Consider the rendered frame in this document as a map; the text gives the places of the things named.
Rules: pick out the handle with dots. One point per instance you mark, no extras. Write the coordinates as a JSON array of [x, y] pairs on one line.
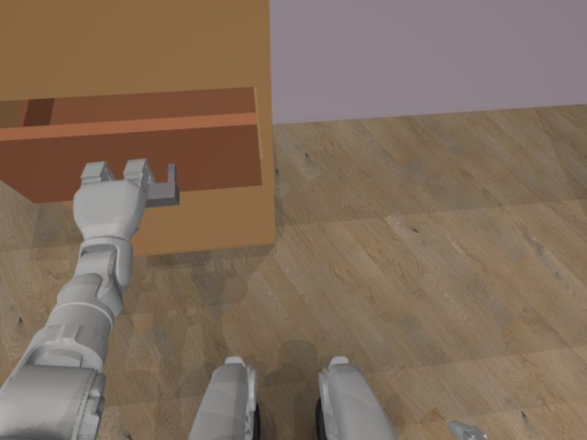
[[165, 193]]

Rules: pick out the right robot hand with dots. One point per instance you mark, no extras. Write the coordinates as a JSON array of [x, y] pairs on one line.
[[464, 431]]

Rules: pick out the left robot upper arm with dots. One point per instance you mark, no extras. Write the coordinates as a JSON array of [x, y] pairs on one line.
[[53, 403]]

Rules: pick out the robot left forearm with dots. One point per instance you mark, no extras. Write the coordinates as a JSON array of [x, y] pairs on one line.
[[83, 317]]

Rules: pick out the cabinet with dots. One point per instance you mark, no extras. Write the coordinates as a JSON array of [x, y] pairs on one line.
[[71, 48]]

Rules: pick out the robot right shin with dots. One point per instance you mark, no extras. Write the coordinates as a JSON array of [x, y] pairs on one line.
[[330, 423]]

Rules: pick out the drawer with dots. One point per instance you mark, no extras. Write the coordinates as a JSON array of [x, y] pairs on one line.
[[211, 136]]

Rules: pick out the left robot thigh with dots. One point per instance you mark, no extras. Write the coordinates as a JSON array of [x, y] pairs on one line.
[[230, 395]]

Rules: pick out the left robot hand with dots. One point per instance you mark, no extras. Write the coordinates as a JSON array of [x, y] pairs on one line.
[[105, 206]]

